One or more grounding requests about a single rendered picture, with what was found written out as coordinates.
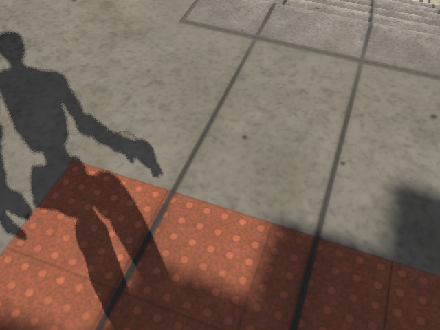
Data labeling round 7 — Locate stairs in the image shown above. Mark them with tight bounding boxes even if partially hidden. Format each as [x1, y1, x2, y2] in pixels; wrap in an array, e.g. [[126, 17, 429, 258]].
[[262, 0, 440, 36]]

